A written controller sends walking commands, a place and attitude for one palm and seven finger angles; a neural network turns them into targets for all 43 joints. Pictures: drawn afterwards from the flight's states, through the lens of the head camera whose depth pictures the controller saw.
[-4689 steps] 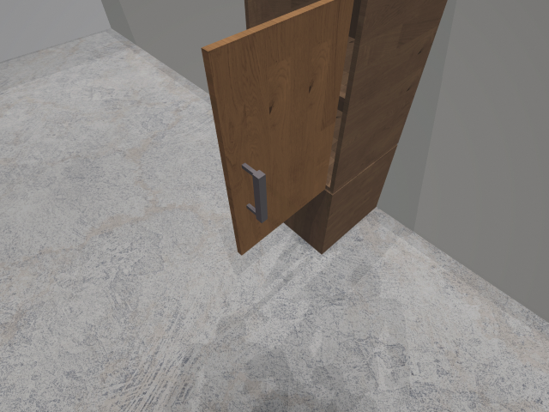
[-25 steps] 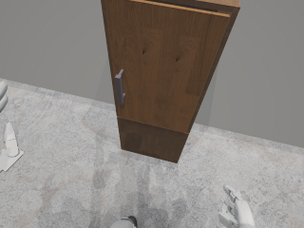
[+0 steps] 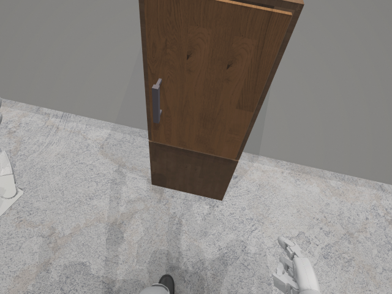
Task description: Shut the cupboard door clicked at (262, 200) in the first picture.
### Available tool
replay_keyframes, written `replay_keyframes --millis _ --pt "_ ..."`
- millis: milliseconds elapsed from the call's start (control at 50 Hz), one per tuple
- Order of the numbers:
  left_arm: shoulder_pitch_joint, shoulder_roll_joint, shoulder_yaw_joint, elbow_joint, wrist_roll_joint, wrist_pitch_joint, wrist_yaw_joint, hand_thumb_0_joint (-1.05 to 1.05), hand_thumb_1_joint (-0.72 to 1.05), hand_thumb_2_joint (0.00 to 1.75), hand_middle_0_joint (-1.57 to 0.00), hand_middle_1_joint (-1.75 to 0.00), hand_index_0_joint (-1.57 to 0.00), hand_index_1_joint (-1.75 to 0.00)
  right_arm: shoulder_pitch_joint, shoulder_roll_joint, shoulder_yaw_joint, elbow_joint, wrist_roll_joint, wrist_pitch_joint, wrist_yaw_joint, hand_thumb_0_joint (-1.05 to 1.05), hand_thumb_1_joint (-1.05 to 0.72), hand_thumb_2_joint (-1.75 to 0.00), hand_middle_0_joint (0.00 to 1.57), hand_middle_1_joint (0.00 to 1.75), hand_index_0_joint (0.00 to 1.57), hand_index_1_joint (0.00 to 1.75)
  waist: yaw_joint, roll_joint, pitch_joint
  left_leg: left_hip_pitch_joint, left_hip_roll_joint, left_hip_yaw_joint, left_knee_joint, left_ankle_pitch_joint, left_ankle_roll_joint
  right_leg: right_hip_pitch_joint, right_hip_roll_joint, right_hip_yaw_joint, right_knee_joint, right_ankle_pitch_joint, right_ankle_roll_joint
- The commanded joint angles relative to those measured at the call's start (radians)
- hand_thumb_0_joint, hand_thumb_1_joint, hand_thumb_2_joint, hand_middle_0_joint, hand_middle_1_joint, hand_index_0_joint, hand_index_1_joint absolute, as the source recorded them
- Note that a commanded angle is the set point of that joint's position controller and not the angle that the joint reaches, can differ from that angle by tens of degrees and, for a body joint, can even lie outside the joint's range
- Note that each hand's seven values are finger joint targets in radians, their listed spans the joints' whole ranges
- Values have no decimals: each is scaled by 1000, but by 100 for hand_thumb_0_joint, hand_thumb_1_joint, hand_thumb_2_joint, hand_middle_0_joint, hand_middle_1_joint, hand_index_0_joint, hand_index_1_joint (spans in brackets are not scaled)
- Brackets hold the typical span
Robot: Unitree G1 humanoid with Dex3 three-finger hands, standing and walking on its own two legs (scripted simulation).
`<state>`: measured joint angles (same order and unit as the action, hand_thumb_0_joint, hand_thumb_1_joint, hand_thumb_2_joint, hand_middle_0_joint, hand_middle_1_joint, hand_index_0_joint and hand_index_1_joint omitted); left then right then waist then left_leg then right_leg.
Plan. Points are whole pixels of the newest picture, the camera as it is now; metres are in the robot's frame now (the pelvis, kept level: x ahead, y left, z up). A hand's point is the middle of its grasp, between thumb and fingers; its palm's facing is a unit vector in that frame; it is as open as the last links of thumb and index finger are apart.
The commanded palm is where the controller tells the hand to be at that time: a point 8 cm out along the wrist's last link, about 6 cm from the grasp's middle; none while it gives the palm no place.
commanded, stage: stop stepping back and stand still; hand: left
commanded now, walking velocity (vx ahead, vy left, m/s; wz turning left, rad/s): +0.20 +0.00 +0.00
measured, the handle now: (158, 101) +0.71 +0.19 -0.08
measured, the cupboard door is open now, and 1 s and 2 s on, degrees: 0 0 0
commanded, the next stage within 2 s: let the arm hang, fingers relaxed in 1.32 s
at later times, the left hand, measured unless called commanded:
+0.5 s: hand out of the picture +0.08 +0.33 +0.20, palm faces +0.54 -0.74 -0.41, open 7.4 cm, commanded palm +0.05 +0.36 +0.19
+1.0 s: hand out of the picture +0.12 +0.34 +0.17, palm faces +0.47 -0.73 -0.49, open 7.4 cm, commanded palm +0.06 +0.37 +0.19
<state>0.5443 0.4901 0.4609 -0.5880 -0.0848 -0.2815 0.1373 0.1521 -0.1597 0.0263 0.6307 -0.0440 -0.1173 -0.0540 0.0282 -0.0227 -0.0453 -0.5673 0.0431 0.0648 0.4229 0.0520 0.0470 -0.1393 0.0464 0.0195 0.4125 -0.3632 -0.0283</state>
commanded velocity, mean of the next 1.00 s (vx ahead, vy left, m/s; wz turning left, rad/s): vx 0.11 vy -0.06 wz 0.00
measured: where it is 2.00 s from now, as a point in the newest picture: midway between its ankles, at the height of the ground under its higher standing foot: outside the picture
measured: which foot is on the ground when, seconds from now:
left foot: down 0.00-0.36, up 0.38-0.52, down 0.54-1.00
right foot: down 0.00-0.54, up 0.56-0.92, down 0.94-1.00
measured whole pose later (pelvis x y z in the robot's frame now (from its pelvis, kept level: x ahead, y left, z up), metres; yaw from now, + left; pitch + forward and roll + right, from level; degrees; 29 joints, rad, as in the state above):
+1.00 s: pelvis -0.07 +0.06 +0.01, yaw +3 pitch +2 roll +0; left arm 0.54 0.43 0.42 -0.44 -0.06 -0.14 0.17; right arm 0.23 -0.19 0.03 0.63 -0.01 -0.07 -0.07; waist -0.01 0.02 -0.02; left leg -0.30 0.02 0.06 0.50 -0.24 0.02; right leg -0.18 0.05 -0.07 0.45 -0.30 -0.06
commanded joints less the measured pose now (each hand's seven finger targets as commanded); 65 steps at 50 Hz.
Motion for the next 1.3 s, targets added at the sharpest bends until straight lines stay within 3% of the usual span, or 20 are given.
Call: replay_keyframes --millis 0,80,180,260,300,320,340,360,380,420,480,520,560,600,700,840,920,980,1100,1280 --pt "-109 151 77 -120 -7 -31 22 0 90 90 -20 -30 -20 -30 3 -176 -84 -96 30 -35 -30 0 -90 -90 20 30 20 30 -64 21 -161 577 28 -84 74 -302 -108 -361 -96 -17 -116 -135 -52" --pt "36 171 132 -121 -20 39 25 0 90 90 -20 -30 -20 -30 -13 -164 -62 -143 35 12 -37 0 -90 -90 20 30 20 30 -60 74 -28 479 -19 -83 146 -420 -117 -436 -107 -32 -128 -305 -90" --pt "-127 163 112 -144 -12 64 29 0 90 90 -20 -30 -20 -30 6 -171 -59 -120 37 4 -56 0 -90 -90 20 30 20 30 -82 76 76 428 -5 -158 157 -509 -116 -494 -96 -69 -33 -364 -71" --pt "-204 161 109 -194 -5 60 26 0 90 90 -20 -30 -20 -30 -24 -186 -65 -128 27 -42 -43 0 -90 -90 20 30 20 30 -21 443 2 137 78 -344 -452 -909 -256 -40 166 -174 357 -317 -8" --pt "-139 229 169 -228 -17 46 10 0 90 90 -20 -30 -20 -30 -22 -160 -88 -146 28 -55 -17 0 -90 -90 20 30 20 30 15 417 -81 55 14 -160 -398 -734 -298 158 184 -210 284 -303 -28" --pt "-40 215 169 -215 -13 33 5 0 90 90 -20 -30 -20 -30 2 -143 -86 -142 40 -50 -2 0 -90 -90 20 30 20 30 21 248 -113 130 -85 14 -80 -608 -270 91 83 -158 101 -288 -86" --pt "55 211 178 -223 -11 27 3 0 90 90 -20 -30 -20 -30 18 -138 -91 -143 70 -35 8 0 -90 -90 20 30 20 30 5 -165 -69 295 -148 36 580 -456 -182 -298 -201 168 -154 -364 -151" --pt "36 191 174 -266 -20 38 4 0 90 90 -20 -30 -20 -30 -2 -172 -107 -118 59 -11 11 0 -90 -90 20 30 20 30 -12 -263 23 176 -113 -149 1006 -431 -126 -560 -451 425 -257 -414 -249" --pt "-35 154 166 -227 -16 54 8 0 90 90 -20 -30 -20 -30 -5 -141 -85 -106 51 0 10 0 -90 -90 20 30 20 30 -46 -160 87 46 -29 -192 975 -414 -96 -495 -392 361 -238 -362 -247" --pt "-78 128 136 -92 19 56 26 0 90 90 -20 -30 -20 -30 8 -140 -61 -118 40 0 -3 0 -90 -90 20 30 20 30 -63 -72 107 65 53 -134 527 -465 -62 -335 -305 196 -147 -281 -144" --pt "-220 81 42 -22 47 43 62 0 90 90 -20 -30 -20 -30 32 -180 -71 -81 46 -36 -34 0 -90 -90 20 30 20 30 -67 97 92 327 -15 -40 83 -450 -27 -275 -196 88 51 -142 -69" --pt "-272 110 42 -87 55 33 64 0 90 90 -20 -30 -20 -30 23 -214 -73 -133 54 -52 -46 0 -90 -90 20 30 20 30 -49 323 73 396 217 -406 -103 -412 63 -367 -41 -54 332 -64 26" --pt "-276 133 60 -97 44 27 46 0 90 90 -20 -30 -20 -30 22 -166 -59 -108 34 -68 -37 0 -90 -90 20 30 20 30 -71 244 46 349 282 -601 -261 -600 54 -402 -27 -7 567 -134 30" --pt "-266 138 59 -199 46 21 36 0 90 90 -20 -30 -20 -30 -5 -159 -66 -113 36 -82 -15 0 -90 -90 20 30 20 30 -49 124 -4 389 276 -524 -259 -628 38 -404 -51 28 584 -47 25" --pt "-47 123 73 -183 51 46 41 0 90 90 -20 -30 -20 -30 -19 -147 -48 -142 32 -54 -3 0 -90 -90 20 30 20 30 -33 271 11 280 193 -252 -311 -649 0 -246 -26 -70 396 45 28" --pt "-16 112 72 -63 33 83 49 0 90 90 -20 -30 -20 -30 1 -141 -37 -161 30 3 -33 0 -90 -90 20 30 20 30 -52 190 -5 259 145 -166 -221 -543 -14 13 0 -118 -14 72 19" --pt "-68 139 94 -59 27 76 53 0 90 90 -20 -30 -20 -30 5 -147 -44 -147 26 7 -27 0 -90 -90 20 30 20 30 -61 111 -48 231 74 -117 -3 -232 -42 71 -149 51 -30 305 -44" --pt "-28 97 59 -73 16 74 55 0 90 90 -20 -30 -20 -30 2 -157 -65 -153 63 9 -13 0 -90 -90 20 30 20 30 -50 -55 -130 286 37 -64 145 -59 -43 86 -219 126 17 632 -61" --pt "29 159 144 -81 21 48 67 0 90 90 -20 -30 -20 -30 -14 -157 -66 -164 64 35 -25 0 -90 -90 20 30 20 30 -43 55 -106 314 34 -51 127 102 -37 77 -194 65 71 752 -3" --pt "10 107 84 -19 26 37 57 0 90 90 -20 -30 -20 -30 -9 -160 -70 -167 66 43 -25 0 -90 -90 20 30 20 30 -40 7 -68 313 27 -54 113 -5 -29 45 -187 83 15 658 32"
